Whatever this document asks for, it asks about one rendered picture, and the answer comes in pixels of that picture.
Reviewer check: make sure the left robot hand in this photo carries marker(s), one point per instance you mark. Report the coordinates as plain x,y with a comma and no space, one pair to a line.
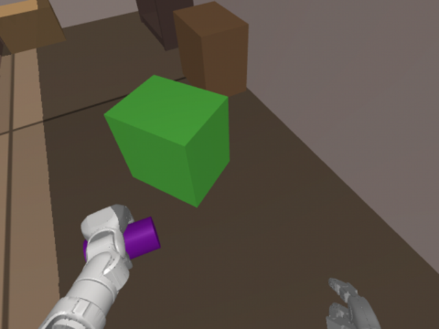
115,216

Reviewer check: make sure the left robot arm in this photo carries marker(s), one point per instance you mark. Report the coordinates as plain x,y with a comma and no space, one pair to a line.
88,301

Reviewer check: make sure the right robot hand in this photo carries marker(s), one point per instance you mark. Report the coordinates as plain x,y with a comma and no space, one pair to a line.
358,315

